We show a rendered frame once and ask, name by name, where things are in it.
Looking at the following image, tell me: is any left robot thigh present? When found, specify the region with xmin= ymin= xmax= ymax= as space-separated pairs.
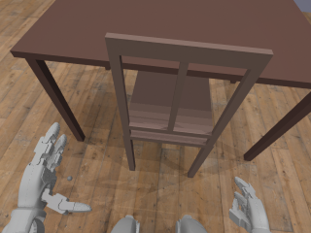
xmin=111 ymin=217 xmax=140 ymax=233

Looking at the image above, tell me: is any right robot hand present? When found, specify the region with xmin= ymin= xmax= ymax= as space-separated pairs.
xmin=229 ymin=177 xmax=270 ymax=233

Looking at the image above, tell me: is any right robot thigh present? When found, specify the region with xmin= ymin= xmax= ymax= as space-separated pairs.
xmin=175 ymin=217 xmax=208 ymax=233

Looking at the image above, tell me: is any chair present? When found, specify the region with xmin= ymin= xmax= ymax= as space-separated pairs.
xmin=105 ymin=32 xmax=274 ymax=178

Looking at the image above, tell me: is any left robot hand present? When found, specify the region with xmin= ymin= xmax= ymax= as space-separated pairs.
xmin=17 ymin=122 xmax=92 ymax=216

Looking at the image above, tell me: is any robot thigh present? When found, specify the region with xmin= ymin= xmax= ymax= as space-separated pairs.
xmin=175 ymin=217 xmax=208 ymax=233
xmin=111 ymin=217 xmax=140 ymax=233

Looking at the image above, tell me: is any table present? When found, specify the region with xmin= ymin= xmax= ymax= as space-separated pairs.
xmin=10 ymin=0 xmax=311 ymax=161

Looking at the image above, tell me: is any robot left forearm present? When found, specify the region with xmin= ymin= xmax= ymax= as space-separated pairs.
xmin=1 ymin=207 xmax=47 ymax=233

